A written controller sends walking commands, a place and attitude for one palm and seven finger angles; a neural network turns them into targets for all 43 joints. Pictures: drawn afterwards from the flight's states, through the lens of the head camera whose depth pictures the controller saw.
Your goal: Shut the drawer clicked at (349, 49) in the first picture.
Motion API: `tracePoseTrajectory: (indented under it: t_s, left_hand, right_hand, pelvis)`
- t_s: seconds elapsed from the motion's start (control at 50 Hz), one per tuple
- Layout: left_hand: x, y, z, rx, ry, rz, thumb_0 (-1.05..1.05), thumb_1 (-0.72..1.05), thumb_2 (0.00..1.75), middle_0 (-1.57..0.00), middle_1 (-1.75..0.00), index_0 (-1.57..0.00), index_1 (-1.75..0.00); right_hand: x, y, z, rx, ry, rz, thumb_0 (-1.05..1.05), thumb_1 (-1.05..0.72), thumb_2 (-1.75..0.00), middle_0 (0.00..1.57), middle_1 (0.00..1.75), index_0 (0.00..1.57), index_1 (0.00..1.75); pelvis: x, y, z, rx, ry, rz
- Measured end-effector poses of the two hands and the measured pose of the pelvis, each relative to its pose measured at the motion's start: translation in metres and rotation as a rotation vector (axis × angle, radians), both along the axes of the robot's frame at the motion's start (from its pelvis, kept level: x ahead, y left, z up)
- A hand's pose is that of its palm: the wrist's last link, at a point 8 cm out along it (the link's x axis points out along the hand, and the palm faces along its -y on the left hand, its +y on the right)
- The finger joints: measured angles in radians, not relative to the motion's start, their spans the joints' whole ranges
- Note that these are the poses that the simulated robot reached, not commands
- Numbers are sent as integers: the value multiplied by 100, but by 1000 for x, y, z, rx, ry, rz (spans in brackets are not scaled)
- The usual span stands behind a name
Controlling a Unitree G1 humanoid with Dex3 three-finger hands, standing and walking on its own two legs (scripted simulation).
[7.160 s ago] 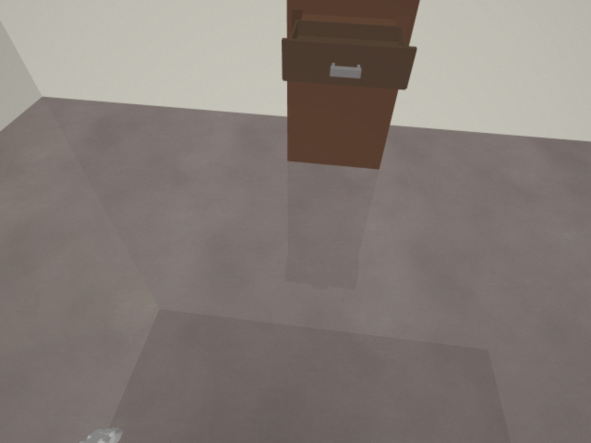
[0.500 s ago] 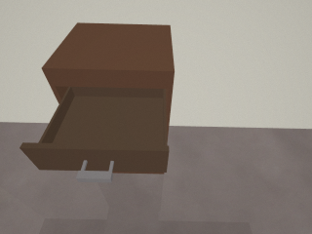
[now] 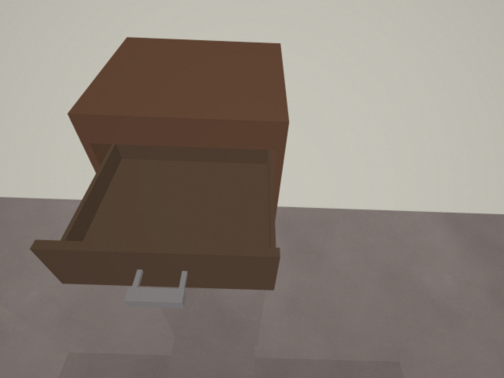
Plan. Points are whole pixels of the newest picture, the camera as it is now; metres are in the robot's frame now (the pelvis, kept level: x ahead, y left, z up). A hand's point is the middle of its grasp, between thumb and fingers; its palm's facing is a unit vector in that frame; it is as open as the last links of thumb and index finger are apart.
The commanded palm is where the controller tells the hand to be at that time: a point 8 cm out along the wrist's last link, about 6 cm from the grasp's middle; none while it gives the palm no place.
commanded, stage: raise the hand and make a fist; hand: left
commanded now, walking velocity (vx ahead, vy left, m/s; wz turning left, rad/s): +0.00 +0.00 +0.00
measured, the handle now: (159, 286) +0.30 +0.20 -0.09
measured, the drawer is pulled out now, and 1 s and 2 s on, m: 0.30 0.28 0.28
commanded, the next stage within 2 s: bring the fist close to the handle in 1.88 s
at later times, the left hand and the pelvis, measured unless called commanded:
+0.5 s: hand out of the picture +0.11 +0.15 -0.05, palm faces +0.13 -0.99 -0.08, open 5.5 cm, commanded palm +0.09 +0.20 -0.04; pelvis -0.04 -0.03 -0.10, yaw +3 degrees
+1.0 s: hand out of the picture +0.12 +0.15 -0.02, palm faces +0.03 -1.00 -0.03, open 3.3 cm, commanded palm +0.08 +0.20 -0.01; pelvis -0.03 -0.02 -0.08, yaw +2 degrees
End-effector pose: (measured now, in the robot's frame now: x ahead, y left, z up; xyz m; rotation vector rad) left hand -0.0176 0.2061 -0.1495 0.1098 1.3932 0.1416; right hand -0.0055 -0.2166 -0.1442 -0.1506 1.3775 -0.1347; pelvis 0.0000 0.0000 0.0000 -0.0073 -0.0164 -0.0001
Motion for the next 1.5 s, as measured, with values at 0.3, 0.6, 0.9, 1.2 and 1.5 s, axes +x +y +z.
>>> tracePoseTrajectory:
  t_s: [0.3,0.6,0.9,1.2,1.5]
  left_hand:
    - [143,-10,123,-45,-1195,49,2,93,90,-26,-45,-35,-47]
    - [132,-14,122,-8,-1432,-111,2,90,90,-63,-78,-65,-79]
    - [121,8,134,37,-1267,-73,2,90,90,-94,-111,-95,-111]
    - [122,0,150,-39,-1346,-91,2,89,90,-124,-144,-125,-144]
    - [117,-7,165,-42,-1308,-105,2,89,90,-138,-159,-139,-159]
  right_hand:
    - [156,-39,44,-76,-785,143,1,-91,-90,20,30,20,30]
    - [212,1,-12,74,-867,256,1,-90,-90,20,30,20,30]
    - [138,-53,-13,-82,-625,82,2,-90,-90,20,30,20,30]
    - [181,-6,22,-23,-839,151,1,-90,-90,20,30,20,30]
    - [180,19,23,29,-807,184,1,-90,-90,20,30,20,30]
  pelvis:
    - [-15,-8,-40,18,164,10]
    - [-37,-34,-102,-27,277,58]
    - [-22,-28,-77,-15,256,42]
    - [-28,-8,-76,-34,231,42]
    - [-21,3,-72,-39,216,38]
